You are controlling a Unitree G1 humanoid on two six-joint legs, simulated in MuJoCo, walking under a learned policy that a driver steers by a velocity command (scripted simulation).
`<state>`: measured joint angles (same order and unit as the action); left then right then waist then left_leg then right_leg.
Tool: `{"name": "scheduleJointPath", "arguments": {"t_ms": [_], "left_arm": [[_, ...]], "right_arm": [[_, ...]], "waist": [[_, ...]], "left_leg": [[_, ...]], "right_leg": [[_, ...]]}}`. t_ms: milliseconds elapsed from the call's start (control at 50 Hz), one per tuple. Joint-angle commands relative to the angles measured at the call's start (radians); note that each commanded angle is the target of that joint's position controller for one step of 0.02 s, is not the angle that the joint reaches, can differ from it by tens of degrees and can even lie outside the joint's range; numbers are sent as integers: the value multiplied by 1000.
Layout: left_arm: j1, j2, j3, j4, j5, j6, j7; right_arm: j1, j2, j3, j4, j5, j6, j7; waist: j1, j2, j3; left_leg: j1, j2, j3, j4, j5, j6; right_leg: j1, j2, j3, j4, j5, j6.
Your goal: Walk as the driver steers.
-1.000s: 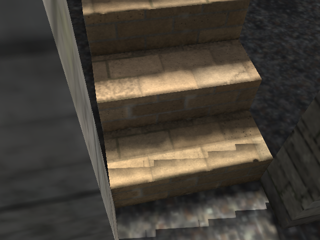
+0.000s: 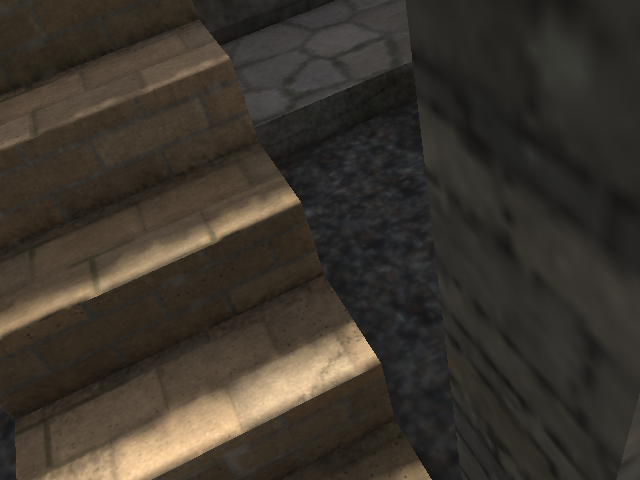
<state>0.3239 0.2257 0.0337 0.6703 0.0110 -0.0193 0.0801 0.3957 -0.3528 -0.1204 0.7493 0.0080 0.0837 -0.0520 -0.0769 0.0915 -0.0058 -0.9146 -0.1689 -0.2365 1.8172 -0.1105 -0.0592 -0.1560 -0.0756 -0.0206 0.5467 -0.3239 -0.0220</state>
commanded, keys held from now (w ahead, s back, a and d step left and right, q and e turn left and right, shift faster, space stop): q+shift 0.74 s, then shift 0.26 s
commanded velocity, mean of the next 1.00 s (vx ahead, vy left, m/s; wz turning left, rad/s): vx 0.07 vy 0.02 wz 0.79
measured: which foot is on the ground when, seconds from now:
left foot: up 0.00-0.34, down 0.36-0.96, up 0.98-1.00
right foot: down 0.00-0.36, up 0.38-0.92, down 0.94-1.00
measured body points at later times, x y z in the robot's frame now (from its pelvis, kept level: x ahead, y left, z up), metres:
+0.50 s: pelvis +0.12 +0.08 -0.02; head +0.17 +0.10 +0.43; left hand +0.22 +0.36 -0.13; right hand +0.16 -0.21 -0.14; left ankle +0.10 +0.16 -0.74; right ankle +0.07 -0.05 -0.55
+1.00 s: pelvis +0.15 +0.02 -0.01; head +0.17 +0.06 +0.44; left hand +0.15 +0.33 -0.11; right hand +0.15 -0.19 -0.14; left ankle +0.09 +0.16 -0.72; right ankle +0.24 -0.08 -0.75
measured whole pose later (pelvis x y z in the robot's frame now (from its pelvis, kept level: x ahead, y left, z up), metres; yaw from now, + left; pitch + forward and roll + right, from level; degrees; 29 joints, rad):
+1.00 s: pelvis +0.15 +0.02 -0.01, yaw +46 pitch +0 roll +1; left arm 0.07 0.18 0.09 0.65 -0.02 0.00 0.09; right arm 0.66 -0.01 -0.04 0.88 0.04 0.06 -0.03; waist -0.13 -0.04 0.10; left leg -0.38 -0.27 -0.45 0.77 -0.55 -0.03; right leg -0.20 0.01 0.13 0.49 -0.35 0.01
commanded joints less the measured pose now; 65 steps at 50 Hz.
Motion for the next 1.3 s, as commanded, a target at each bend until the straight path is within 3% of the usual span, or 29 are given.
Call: {"name": "scheduleJointPath", "arguments": {"t_ms": [20,40,140,260,300,340,360,380,400,420,440,480,500,580,700,820,880,900,940,960,980,1000,1040,1100,1180,1220,1240,1280,1300], "left_arm": [[-88,122,3,-108,45,3,-9],[-14,230,56,-80,50,1,-27],[-32,153,36,-124,24,30,-25],[-89,113,29,-104,18,40,-13],[-100,160,45,-94,-24,58,-34],[-147,190,58,-71,-35,57,-50],[-189,170,42,-65,-66,44,-63],[-186,51,9,-104,-44,26,-79],[-194,14,-11,-140,4,18,-82],[-182,23,-22,-97,5,3,-80],[-104,49,-10,-62,-22,-4,-70],[-224,61,-5,-96,11,3,-86],[-302,101,41,-158,-35,-15,-59],[-296,24,34,-169,-35,0,-36],[-353,-66,3,-313,1,-11,-27],[-373,-27,27,-318,-24,-5,-4],[-312,20,71,-236,-67,-5,-16],[-260,59,93,-182,-84,-3,-21],[-288,6,79,-115,-76,2,10],[-249,12,66,-86,-57,4,26],[-165,65,61,-33,-31,7,16],[-174,155,100,0,23,14,0],[-400,108,80,6,-47,21,-27],[-220,95,59,105,-39,45,-35],[-110,74,43,174,-56,43,-21],[-112,140,65,139,-74,60,-14],[-122,177,71,121,-61,82,-14],[-69,236,92,100,-37,99,-12],[-42,202,89,100,-17,96,-21]], "right_arm": [[-19,-31,13,-82,19,-26,-12],[-136,10,24,-132,-87,10,38],[-16,-14,19,-177,-34,43,47],[-92,59,36,-211,-36,21,62],[-74,90,44,-173,-29,-32,79],[122,23,21,-101,-30,-69,61],[196,26,15,-74,-57,-95,49],[196,-37,13,-29,-50,-106,53],[291,-139,-2,-9,-37,-113,61],[168,-118,-4,3,-20,-107,51],[60,-71,9,4,-25,-89,46],[-26,-17,35,21,-21,-97,36],[-39,28,45,-44,-1,-85,49],[-46,-20,31,-14,25,-60,7],[-76,-23,43,-81,4,-32,-43],[-150,-41,28,-111,11,-15,-70],[-69,-37,1,-67,42,-19,-58],[-50,-40,-8,-60,28,-27,-47],[121,36,-4,9,26,-61,12],[205,116,8,47,7,-66,50],[335,170,9,31,15,-74,76],[363,96,-12,1,61,-70,38],[355,132,22,12,16,6,-1],[284,169,61,12,-40,31,-16],[214,240,84,28,-36,-9,-28],[179,234,92,24,-32,-41,-23],[144,189,77,3,2,-67,-13],[122,139,53,-9,6,-80,-13],[136,99,46,-18,-1,-87,-9]], "waist": [[13,-232,212],[28,-155,294],[40,-329,77],[69,-294,81],[85,-284,-66],[6,-296,-221],[-97,-198,-201],[8,29,-40],[-20,167,-219],[-19,128,-288],[49,116,-173],[51,26,-102],[61,-48,-162],[37,-70,-64],[56,-196,22],[77,-44,-84],[76,148,-98],[62,188,-67],[13,25,-13],[7,-104,-61],[-24,-315,-215],[27,-356,-303],[-67,-146,-66],[-2,-132,78],[4,-314,104],[30,-384,74],[39,-362,100],[44,-280,103],[55,-149,54]], "left_leg": [[-114,20,14,92,56,-62],[-151,22,78,47,31,-67],[-60,76,168,3,-111,-58],[158,157,299,-631,-95,21],[406,90,413,-1008,-14,62],[669,44,397,-1308,-27,116],[846,59,313,-1629,220,149],[1013,170,102,-1357,974,180],[1160,378,-210,-1294,1522,386],[1092,378,-234,-1400,1187,455],[946,320,-146,-1407,976,433],[935,246,-120,-1374,896,349],[1022,362,-293,-1408,765,367],[960,375,-349,-1447,594,374],[772,280,-433,-1417,513,358],[646,204,-388,-1417,430,287],[712,188,-418,-1496,146,167],[745,207,-469,-1488,28,155],[628,112,-442,-1422,-487,144],[462,-11,-359,-1184,-594,102],[332,-119,-296,-872,-809,59],[404,-100,-186,-480,-838,-26],[337,-41,-94,-40,-606,-90],[301,-62,-80,-193,-425,-65],[409,84,3,-719,-381,-72],[544,153,162,-1054,-365,-93],[613,151,188,-1234,-288,-93],[696,135,204,-1408,-129,-68],[774,190,150,-1394,22,-64]], "right_leg": [[-175,-173,55,-201,125,97],[-175,-235,45,-209,284,148],[77,-297,-49,-134,803,-16],[151,-216,-189,-120,711,-21],[244,-188,-237,64,1038,5],[266,-231,-212,356,1205,3],[91,-120,-227,611,693,37],[-405,59,-168,910,-224,97],[-588,177,-6,1212,-303,126],[-571,145,33,1282,-200,116],[-509,111,30,1276,-144,95],[-660,103,15,1317,-137,38],[-673,146,81,1320,-198,80],[-862,181,74,1782,-304,120],[-912,180,79,1831,-157,149],[-421,198,60,1068,87,210],[-61,161,139,260,26,208],[-4,116,200,4,67,180],[169,9,220,-372,207,69],[341,-114,241,-280,390,24],[488,-336,306,61,1217,-97],[199,-536,509,-139,1107,-277],[-78,-392,312,-182,631,-168],[-139,-224,162,-210,219,-133],[-152,-119,178,-246,-38,-128],[-170,-116,231,-254,-56,-113],[-214,-110,280,-232,-45,-115],[-227,-118,348,-205,-10,-78],[-243,-59,300,-102,5,-33]]}}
